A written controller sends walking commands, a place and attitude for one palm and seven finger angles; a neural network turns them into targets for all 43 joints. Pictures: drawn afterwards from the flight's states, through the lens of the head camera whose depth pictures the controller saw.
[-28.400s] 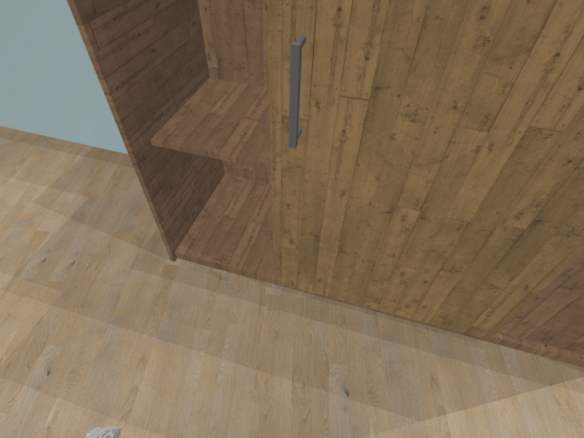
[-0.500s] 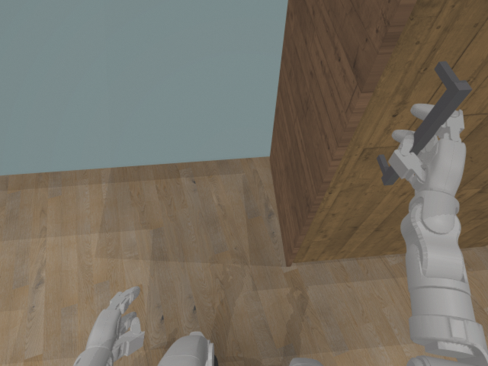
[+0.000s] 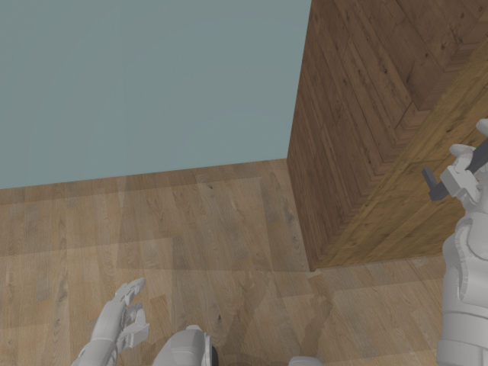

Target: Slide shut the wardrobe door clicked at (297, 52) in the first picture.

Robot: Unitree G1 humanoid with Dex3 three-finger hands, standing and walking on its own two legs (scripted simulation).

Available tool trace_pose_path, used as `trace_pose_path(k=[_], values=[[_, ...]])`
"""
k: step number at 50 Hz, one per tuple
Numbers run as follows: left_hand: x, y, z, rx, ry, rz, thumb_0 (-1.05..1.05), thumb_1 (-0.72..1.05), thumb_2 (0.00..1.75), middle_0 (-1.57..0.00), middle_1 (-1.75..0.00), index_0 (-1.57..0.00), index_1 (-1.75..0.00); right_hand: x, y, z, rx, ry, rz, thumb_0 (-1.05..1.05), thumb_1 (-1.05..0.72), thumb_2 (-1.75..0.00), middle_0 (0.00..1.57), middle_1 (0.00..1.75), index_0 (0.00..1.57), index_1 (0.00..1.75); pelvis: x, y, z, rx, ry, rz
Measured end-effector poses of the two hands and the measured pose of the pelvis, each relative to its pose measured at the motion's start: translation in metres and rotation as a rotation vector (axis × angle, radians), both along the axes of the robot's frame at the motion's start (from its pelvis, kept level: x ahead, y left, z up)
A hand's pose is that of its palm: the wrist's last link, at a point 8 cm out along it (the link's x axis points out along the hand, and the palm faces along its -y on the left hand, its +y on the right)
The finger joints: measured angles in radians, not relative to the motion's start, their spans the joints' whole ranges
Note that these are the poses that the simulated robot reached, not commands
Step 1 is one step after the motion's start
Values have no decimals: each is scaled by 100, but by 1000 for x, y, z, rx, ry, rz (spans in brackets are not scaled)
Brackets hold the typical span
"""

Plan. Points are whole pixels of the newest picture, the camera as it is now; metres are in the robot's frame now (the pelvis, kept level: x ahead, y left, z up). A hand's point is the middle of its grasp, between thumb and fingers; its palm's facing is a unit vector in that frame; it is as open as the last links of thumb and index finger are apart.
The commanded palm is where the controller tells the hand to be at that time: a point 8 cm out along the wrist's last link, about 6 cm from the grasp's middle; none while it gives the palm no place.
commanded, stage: stop walking and hold the door there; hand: right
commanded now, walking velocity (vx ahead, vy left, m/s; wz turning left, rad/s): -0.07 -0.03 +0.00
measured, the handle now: (468, 149) +0.38 -0.36 +0.09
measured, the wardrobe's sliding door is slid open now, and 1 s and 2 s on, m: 0.00 0.00 0.00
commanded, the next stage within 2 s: none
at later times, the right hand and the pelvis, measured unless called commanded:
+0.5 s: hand (459, 176) +0.34 -0.33 +0.09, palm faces +0.57 +0.77 -0.29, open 6.4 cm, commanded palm +0.29 -0.34 +0.08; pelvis +0.00 +0.01 -0.02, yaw +5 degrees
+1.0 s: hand (460, 175) +0.33 -0.32 +0.09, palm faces +0.55 +0.78 -0.31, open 6.2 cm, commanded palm +0.29 -0.34 +0.08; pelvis -0.02 +0.02 -0.01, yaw +8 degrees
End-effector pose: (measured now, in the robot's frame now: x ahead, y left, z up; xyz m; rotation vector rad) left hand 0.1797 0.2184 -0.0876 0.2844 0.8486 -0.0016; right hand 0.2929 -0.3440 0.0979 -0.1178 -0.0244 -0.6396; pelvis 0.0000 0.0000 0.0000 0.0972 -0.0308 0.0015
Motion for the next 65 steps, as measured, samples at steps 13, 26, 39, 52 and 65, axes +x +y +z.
trace_pose_path(k=[13,26,39,52,65], values=[[26,53,-26,-65,-147,156,1,90,90,-20,-30,-20,-30,-5,-9,7,-260,168,-50,-10,-67,-84,38,127,20,135,24,33,-26,-72,2,80],[-77,67,-4,106,-51,302,1,91,90,-19,-30,-19,-29,-5,-13,5,-160,106,13,-7,-69,-84,32,131,22,130,3,6,-15,-55,-23,82],[-130,42,-15,20,9,313,1,90,90,-20,-30,-20,-30,-5,-12,11,-160,183,35,-6,-72,-82,29,127,21,135,-10,13,-8,-93,17,140],[-151,92,-16,109,0,411,1,90,90,-20,-30,-20,-30,-5,-11,13,-123,199,13,-5,-70,-84,30,125,25,135,-25,14,-12,-74,24,141],[-162,76,-30,81,63,402,1,90,90,-20,-30,-20,-30,-4,-13,12,-137,196,26,-5,-68,-88,31,126,27,137,-30,7,-13,-71,23,132]])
